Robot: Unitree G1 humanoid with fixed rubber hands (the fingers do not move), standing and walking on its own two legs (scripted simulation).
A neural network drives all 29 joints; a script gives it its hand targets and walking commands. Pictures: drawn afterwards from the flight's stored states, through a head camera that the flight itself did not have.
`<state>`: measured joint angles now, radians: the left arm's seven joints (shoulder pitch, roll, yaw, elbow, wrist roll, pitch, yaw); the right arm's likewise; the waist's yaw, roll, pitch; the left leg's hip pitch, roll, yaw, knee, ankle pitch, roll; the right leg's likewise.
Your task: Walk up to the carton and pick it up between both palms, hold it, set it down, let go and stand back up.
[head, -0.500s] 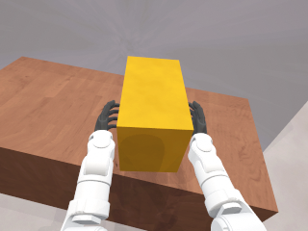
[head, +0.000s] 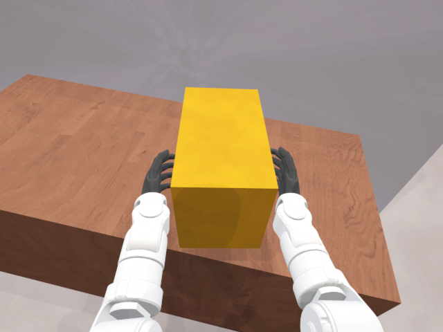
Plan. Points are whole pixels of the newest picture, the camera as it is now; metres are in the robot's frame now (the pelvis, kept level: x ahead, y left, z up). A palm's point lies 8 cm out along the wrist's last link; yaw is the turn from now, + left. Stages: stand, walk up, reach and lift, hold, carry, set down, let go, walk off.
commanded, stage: set down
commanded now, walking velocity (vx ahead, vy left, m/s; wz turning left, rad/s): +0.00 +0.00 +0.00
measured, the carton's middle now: (220, 164) +0.45 -0.02 +0.07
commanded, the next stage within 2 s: none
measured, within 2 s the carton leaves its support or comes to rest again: rests again in 1.42 s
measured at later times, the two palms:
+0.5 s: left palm (169, 199) +0.38 +0.09 +0.04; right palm (295, 197) +0.37 -0.16 +0.05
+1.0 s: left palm (177, 208) +0.40 +0.07 -0.02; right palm (290, 201) +0.40 -0.18 +0.00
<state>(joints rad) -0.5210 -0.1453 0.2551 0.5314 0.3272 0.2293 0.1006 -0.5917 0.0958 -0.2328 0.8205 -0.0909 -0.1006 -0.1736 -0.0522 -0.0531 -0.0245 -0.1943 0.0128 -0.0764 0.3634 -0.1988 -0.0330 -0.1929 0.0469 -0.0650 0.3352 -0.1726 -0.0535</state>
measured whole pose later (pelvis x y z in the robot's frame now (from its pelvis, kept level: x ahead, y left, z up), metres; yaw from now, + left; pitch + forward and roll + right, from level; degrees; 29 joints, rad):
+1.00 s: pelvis +0.01 -0.02 -0.01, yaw -2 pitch +21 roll +1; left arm -0.62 -0.15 0.43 0.94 0.35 -0.26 0.15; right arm -0.71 0.11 -0.53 1.06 -0.45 -0.42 -0.12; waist -0.04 -0.01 -0.16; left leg -0.57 0.04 -0.02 0.37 -0.17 -0.06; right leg -0.61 0.06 -0.06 0.42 -0.17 -0.08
